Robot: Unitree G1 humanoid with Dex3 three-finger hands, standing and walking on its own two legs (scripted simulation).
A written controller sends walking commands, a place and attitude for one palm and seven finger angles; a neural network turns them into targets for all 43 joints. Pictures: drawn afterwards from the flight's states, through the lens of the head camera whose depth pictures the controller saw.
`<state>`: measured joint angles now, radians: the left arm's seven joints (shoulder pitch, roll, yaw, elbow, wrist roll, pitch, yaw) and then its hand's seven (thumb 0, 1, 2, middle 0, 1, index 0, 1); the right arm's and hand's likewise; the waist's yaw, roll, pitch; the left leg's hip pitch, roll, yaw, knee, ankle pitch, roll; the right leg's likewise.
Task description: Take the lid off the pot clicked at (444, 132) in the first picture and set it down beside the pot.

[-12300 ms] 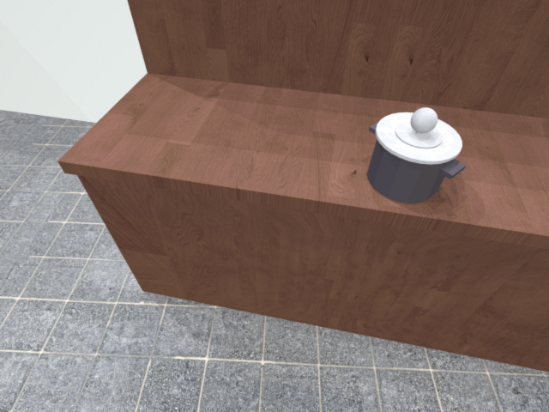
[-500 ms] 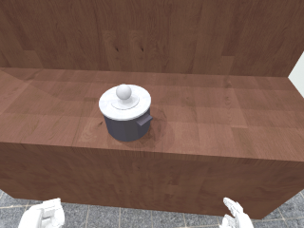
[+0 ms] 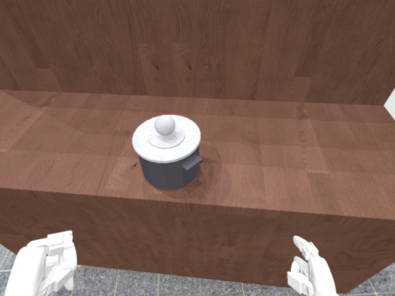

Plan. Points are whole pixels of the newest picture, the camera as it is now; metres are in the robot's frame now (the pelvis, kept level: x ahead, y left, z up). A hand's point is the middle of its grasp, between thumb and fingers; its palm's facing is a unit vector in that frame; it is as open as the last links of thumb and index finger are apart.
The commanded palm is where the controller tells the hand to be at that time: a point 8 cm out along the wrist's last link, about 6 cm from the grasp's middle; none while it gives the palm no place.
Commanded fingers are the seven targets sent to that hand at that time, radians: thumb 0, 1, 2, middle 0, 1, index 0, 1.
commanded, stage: raise the hand higher, near the body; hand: left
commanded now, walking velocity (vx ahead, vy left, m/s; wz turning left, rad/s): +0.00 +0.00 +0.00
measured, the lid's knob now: (165, 125) +0.48 +0.15 +0.10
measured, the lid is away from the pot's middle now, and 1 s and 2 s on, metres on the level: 0.00 0.00 0.00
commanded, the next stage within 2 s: reach forward and open the fingers in 0.16 s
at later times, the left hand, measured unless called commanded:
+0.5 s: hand (52, 242) +0.17 +0.27 +0.09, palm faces -0.01 -0.19 -0.98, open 2.9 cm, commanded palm +0.15 +0.27 +0.15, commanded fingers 0.00 0.50 1.06 -1.14 -1.04 -1.14 -1.04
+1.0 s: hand (42, 212) +0.20 +0.28 +0.13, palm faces -0.09 -0.08 -0.99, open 7.3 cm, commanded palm +0.18 +0.28 +0.20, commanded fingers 0.00 -0.29 1.45 -0.84 -0.15 -0.84 -0.15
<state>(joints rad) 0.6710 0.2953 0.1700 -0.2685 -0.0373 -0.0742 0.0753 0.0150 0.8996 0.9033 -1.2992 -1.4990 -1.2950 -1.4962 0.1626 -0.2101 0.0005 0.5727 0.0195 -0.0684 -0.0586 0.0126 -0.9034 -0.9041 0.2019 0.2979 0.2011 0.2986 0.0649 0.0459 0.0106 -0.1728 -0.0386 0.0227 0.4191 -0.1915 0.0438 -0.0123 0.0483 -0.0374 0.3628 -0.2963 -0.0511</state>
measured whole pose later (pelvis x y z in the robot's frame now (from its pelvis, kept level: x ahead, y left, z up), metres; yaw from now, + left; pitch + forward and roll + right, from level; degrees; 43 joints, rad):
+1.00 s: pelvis -0.06 +0.03 +0.00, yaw +2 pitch -4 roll -2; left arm 0.01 0.64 0.02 -0.20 0.74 0.07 -0.27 0.00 0.01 1.30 -0.96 -0.49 -0.96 -0.49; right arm 0.08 -0.27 0.02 0.57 0.06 0.10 0.03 0.01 -0.90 -0.90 0.20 0.30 0.20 0.30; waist 0.07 0.15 0.04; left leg -0.27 -0.06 0.01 0.42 -0.09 0.09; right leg -0.13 0.02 -0.06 0.44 -0.24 -0.01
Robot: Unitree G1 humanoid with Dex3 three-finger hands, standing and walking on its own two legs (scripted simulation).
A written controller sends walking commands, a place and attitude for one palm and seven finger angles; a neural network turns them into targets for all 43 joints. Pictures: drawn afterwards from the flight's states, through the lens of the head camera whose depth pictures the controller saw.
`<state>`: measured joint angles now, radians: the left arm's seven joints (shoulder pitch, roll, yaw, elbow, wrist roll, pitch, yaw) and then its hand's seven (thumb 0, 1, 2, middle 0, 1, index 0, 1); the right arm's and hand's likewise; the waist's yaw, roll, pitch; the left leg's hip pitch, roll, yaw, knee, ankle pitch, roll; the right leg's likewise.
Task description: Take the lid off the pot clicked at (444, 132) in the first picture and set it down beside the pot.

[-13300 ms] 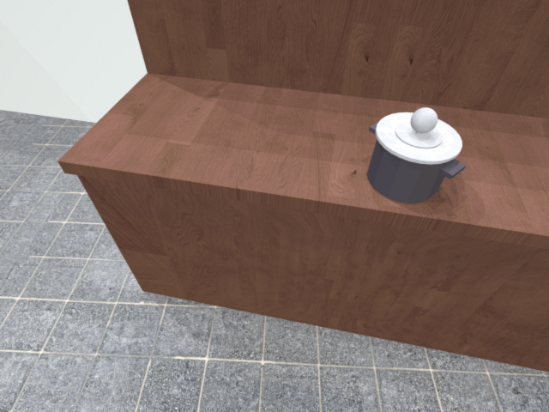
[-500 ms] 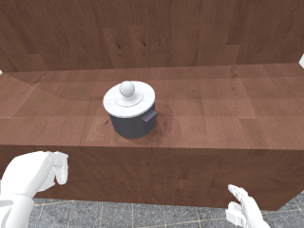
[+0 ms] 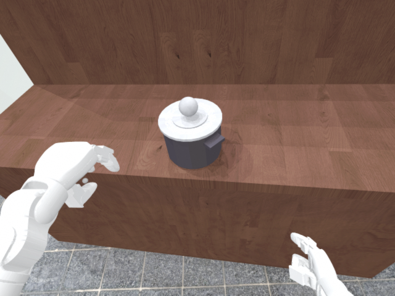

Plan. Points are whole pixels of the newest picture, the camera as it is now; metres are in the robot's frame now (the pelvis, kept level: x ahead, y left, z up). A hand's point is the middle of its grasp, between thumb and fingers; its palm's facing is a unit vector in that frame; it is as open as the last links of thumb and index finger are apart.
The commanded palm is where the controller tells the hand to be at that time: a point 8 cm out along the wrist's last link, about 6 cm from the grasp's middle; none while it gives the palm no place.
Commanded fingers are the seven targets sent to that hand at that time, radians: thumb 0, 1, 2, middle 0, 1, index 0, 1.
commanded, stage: reach forward and open the fingers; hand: left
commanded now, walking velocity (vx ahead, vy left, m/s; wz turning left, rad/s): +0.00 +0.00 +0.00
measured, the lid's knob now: (188, 106) +0.54 +0.10 +0.10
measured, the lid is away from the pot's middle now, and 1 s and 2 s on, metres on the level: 0.00 0.00 0.00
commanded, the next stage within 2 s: move the open hand above the knob in 0.36 s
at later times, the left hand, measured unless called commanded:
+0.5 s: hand (67, 134) +0.32 +0.27 +0.21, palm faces +0.05 -0.01 -1.00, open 10.3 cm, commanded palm +0.28 +0.24 +0.25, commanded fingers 0.00 -0.39 1.58 -0.83 -0.08 -0.83 -0.08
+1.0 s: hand (129, 128) +0.37 +0.18 +0.18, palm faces -0.07 +0.02 -1.00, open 10.3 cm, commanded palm +0.35 +0.19 +0.25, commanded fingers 0.00 -0.39 1.58 -0.83 -0.08 -0.83 -0.08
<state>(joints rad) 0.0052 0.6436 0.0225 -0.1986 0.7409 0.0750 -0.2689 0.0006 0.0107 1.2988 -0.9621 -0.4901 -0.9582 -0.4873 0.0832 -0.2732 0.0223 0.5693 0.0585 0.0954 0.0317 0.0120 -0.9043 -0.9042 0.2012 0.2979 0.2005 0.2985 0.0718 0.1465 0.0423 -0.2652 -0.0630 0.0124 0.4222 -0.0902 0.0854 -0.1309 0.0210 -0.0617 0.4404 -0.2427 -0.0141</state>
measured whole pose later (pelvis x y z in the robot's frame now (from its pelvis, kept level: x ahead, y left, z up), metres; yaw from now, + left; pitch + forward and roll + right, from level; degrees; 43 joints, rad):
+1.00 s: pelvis +0.01 +0.00 +0.00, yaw +0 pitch -2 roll -1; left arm -0.51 0.61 -0.22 0.03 0.81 0.15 -0.38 0.00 -0.38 1.58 -0.85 -0.08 -0.85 -0.08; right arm 0.10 -0.27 0.04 0.60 0.07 0.09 0.04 0.01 -0.90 -0.90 0.20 0.30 0.20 0.30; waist 0.04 0.12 0.03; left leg -0.31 -0.08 0.02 0.46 -0.11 0.09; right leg -0.19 0.00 -0.06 0.52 -0.29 -0.01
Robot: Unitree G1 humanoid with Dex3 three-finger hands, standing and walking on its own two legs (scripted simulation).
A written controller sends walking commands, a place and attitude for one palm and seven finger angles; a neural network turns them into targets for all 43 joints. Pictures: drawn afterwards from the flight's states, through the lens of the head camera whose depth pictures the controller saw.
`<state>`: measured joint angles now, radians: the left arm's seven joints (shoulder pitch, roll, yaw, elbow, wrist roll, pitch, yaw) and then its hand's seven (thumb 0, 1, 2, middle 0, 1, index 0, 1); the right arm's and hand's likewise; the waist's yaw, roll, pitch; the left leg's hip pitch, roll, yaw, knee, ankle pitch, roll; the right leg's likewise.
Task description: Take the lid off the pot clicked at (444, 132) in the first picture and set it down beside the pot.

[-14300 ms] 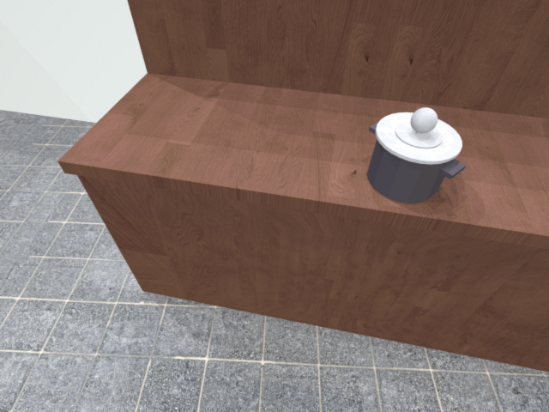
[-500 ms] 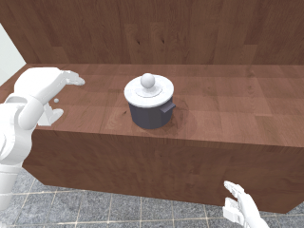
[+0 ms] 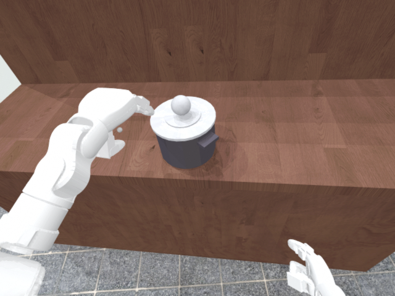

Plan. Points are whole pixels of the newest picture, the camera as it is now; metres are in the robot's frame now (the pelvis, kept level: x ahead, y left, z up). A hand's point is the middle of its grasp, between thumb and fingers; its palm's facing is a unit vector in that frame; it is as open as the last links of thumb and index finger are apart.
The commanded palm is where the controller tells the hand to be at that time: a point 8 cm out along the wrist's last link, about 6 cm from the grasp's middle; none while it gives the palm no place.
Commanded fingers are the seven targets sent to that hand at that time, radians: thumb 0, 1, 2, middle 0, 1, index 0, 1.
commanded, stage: move the open hand above the knob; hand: left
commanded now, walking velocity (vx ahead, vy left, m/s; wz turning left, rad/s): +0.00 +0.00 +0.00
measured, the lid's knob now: (180, 105) +0.54 +0.10 +0.11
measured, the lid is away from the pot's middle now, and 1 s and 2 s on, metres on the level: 0.00 0.00 0.00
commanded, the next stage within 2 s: none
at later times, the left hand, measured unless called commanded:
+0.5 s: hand (138, 99) +0.44 +0.16 +0.20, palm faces -0.12 -0.06 -0.99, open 10.3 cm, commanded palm +0.41 +0.15 +0.26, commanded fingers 0.00 -0.39 1.58 -0.83 -0.08 -0.83 -0.08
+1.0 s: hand (168, 78) +0.49 +0.10 +0.21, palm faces -0.14 -0.02 -0.99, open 10.3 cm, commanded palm +0.49 +0.11 +0.26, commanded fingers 0.00 -0.39 1.58 -0.83 -0.08 -0.83 -0.08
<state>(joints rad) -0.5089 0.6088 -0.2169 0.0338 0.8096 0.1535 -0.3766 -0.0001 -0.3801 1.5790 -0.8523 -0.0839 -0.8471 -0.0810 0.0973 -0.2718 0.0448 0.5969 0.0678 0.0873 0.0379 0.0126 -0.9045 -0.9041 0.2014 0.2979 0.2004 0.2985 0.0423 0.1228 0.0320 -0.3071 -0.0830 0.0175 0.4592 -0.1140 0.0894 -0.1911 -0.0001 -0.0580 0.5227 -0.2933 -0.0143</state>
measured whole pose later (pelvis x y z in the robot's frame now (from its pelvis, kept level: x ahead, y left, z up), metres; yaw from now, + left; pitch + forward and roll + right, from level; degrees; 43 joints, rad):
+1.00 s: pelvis +0.03 -0.01 +0.00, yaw +0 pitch +2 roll +0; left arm -1.07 0.45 -0.34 0.65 0.84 0.25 -0.38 0.00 -0.38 1.58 -0.85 -0.08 -0.85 -0.08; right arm 0.13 -0.27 0.03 0.67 0.09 0.11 0.03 0.01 -0.91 -0.90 0.20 0.30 0.20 0.30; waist -0.04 0.08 -0.01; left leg -0.37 -0.08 0.01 0.49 -0.16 0.07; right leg -0.24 0.01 -0.06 0.53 -0.33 -0.03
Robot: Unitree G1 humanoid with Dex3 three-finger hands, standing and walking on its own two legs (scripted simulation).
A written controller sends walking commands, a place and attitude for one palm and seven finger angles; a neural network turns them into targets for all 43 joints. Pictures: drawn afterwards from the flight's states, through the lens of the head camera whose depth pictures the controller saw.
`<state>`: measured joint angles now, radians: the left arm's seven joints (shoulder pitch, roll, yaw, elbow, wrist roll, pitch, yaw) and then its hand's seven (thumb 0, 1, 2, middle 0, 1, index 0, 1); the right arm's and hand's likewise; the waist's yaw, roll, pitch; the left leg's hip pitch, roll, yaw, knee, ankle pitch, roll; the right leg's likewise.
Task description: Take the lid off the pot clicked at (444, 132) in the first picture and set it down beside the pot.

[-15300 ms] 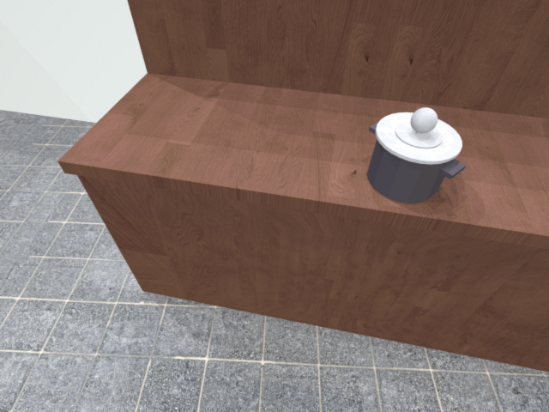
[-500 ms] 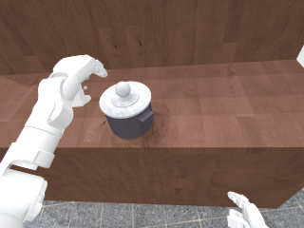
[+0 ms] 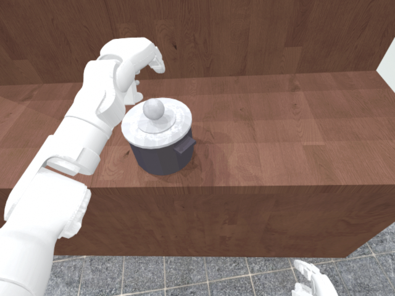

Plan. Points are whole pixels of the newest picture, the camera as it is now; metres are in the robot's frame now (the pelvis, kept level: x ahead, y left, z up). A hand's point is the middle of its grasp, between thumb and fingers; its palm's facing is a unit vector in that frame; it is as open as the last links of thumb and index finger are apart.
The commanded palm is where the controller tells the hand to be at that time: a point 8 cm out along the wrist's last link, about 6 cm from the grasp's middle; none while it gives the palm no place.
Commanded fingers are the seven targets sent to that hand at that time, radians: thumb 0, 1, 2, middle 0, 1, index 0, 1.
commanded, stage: move the open hand above the knob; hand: left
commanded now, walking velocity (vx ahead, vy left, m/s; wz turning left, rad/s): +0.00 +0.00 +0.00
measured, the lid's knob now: (153, 109) +0.51 +0.11 +0.11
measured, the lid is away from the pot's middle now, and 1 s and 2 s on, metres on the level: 0.00 0.00 0.00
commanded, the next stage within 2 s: lower the open fingers around the knob in 2.00 s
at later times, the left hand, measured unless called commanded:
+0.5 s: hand (144, 90) +0.48 +0.11 +0.18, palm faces -0.22 -0.01 -0.98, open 10.3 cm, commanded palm +0.46 +0.11 +0.26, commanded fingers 0.00 -0.39 1.58 -0.83 -0.08 -0.83 -0.08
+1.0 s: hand (141, 78) +0.49 +0.11 +0.21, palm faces -0.19 -0.07 -0.98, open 10.3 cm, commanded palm +0.46 +0.11 +0.26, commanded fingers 0.00 -0.39 1.58 -0.83 -0.08 -0.83 -0.08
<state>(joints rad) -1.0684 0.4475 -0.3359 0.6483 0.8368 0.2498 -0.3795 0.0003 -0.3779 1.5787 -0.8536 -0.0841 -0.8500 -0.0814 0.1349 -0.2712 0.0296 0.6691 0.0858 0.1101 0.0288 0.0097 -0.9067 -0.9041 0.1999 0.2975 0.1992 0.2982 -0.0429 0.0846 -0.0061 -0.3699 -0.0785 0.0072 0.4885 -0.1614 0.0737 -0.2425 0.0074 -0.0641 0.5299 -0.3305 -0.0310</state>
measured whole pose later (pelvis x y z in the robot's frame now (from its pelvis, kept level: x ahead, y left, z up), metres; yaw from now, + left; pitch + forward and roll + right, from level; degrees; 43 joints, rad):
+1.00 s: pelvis +0.01 +0.00 +0.00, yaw -1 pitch +4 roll +0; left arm -1.18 0.37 -0.31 0.93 0.88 0.34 -0.33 0.00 -0.38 1.58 -0.85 -0.08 -0.84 -0.08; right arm 0.18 -0.27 0.03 0.68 0.08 0.13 0.04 0.01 -0.91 -0.90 0.20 0.30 0.20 0.30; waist -0.06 0.08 -0.06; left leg -0.38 -0.08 0.02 0.47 -0.16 0.07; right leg -0.26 0.01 -0.05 0.52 -0.33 -0.03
